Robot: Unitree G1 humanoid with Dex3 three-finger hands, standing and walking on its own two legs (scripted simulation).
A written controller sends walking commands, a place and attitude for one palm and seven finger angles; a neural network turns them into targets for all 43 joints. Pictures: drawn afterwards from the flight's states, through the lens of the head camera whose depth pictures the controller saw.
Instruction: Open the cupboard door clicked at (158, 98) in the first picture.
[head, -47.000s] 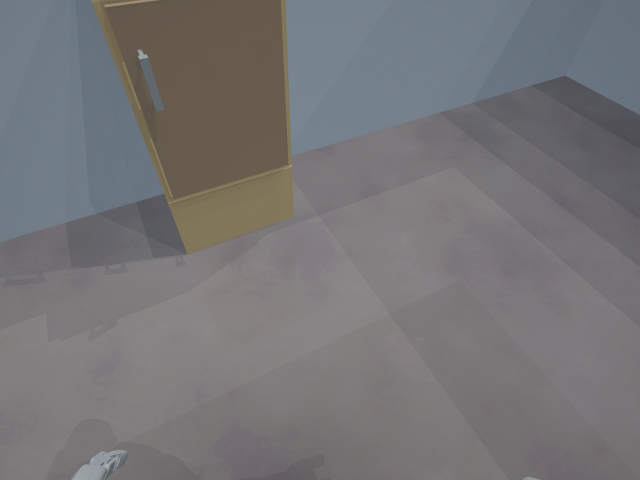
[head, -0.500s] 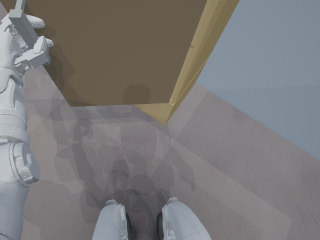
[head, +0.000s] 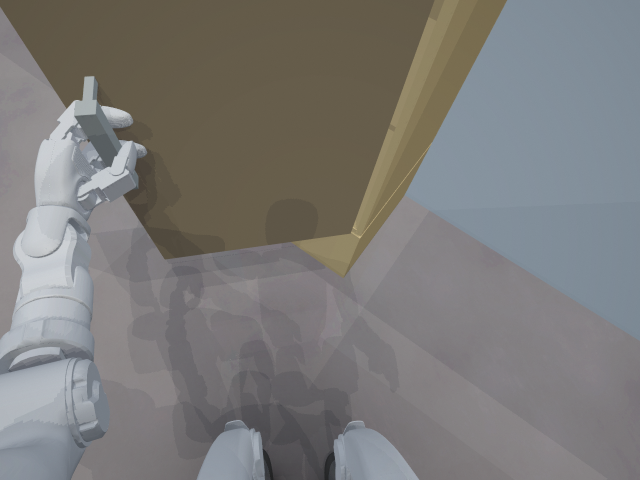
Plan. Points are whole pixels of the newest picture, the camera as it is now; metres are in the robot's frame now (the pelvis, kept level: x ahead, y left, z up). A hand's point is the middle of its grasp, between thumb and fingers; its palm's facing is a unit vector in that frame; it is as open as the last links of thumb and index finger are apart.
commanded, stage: pull the door open along its arc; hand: left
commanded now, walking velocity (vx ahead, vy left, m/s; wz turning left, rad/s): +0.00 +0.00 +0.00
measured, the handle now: (111, 137) +0.53 +0.23 +0.05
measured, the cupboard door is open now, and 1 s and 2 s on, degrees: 47 81 84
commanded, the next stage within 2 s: open thumb and fingers to let go in 0.68 s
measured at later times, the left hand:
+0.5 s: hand (186, 269) +0.35 +0.13 +0.05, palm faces +0.44 -0.90 +0.00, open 5.9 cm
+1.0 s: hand (234, 312) +0.30 +0.08 +0.05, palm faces +0.42 -0.91 -0.02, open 6.7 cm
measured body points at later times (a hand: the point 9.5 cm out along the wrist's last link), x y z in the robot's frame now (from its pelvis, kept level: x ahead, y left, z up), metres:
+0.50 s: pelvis -0.01 -0.02 +0.01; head +0.06 -0.02 +0.45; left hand +0.32 +0.17 +0.05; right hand +0.14 -0.23 -0.11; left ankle +0.02 +0.08 -0.66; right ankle -0.01 -0.12 -0.66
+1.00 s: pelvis -0.01 -0.05 +0.01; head +0.05 -0.06 +0.45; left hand +0.27 +0.12 +0.05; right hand +0.17 -0.26 -0.11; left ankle +0.02 +0.08 -0.66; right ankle -0.01 -0.12 -0.66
